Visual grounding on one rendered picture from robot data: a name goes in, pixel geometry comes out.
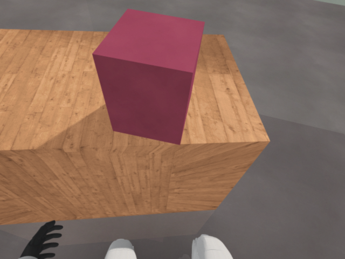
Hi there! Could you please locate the robot thigh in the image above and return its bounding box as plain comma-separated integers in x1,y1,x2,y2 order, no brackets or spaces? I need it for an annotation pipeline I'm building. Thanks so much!
191,235,233,259
105,240,137,259

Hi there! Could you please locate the carton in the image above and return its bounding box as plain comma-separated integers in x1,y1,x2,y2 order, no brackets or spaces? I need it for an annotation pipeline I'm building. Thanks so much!
92,9,205,145

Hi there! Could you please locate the left robot hand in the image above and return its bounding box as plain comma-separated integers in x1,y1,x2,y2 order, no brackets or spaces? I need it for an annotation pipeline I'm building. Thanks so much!
20,220,63,259

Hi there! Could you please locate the left robot thigh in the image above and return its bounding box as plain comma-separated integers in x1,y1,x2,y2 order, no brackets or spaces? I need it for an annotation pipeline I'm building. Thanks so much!
105,240,137,259

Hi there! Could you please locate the right robot thigh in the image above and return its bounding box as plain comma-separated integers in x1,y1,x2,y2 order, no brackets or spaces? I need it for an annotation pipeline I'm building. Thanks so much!
191,235,233,259

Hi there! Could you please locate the pedestal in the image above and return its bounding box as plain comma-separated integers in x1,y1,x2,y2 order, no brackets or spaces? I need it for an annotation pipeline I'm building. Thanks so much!
0,29,270,225

